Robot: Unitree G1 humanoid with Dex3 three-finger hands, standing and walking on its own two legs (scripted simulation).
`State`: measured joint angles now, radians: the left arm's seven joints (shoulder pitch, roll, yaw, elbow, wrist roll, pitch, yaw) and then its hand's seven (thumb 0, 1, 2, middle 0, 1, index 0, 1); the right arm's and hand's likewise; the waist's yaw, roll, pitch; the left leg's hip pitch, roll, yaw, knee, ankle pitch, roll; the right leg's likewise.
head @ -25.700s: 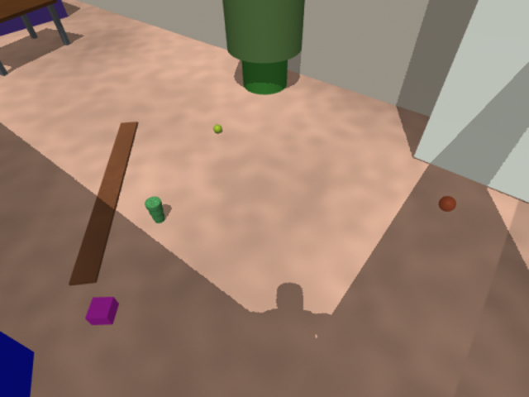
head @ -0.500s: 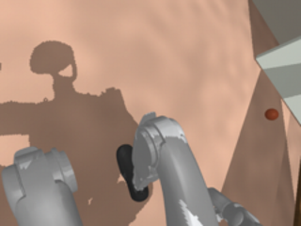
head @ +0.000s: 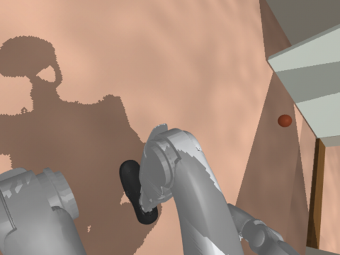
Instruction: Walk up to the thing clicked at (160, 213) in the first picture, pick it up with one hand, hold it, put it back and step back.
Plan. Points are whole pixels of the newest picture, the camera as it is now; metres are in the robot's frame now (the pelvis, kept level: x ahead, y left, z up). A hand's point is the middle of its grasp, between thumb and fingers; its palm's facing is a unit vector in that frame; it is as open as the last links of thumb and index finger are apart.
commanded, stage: lower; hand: left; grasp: from the side
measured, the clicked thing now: out of the picture +0.49 +0.29 -0.23
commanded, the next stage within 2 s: loosen in 0.12 s
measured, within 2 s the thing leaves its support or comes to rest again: rests again in 0.64 s
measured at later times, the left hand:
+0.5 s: hand out of the picture +0.49 +0.28 -0.18, palm faces +0.44 -0.90 +0.00, open 7.6 cm
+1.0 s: hand out of the picture +0.49 +0.28 -0.18, palm faces +0.43 -0.90 +0.00, open 16.3 cm
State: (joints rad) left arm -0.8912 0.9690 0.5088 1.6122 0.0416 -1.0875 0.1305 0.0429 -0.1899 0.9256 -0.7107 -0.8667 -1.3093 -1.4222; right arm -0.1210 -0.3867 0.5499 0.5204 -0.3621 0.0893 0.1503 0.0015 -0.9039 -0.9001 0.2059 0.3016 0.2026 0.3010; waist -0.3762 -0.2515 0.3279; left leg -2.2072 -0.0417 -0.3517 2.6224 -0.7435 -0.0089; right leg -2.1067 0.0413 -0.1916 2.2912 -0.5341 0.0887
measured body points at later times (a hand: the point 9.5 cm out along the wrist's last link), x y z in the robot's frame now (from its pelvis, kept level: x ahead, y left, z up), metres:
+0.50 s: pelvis +0.00 +0.00 +0.00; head +0.26 +0.19 +0.31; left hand +0.46 +0.33 -0.18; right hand +0.13 -0.25 -0.03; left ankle +0.07 +0.11 -0.27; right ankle +0.16 -0.14 -0.27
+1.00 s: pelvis +0.00 +0.01 +0.01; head +0.26 +0.19 +0.31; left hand +0.46 +0.33 -0.18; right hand +0.12 -0.25 -0.02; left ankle +0.07 +0.11 -0.27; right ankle +0.16 -0.14 -0.27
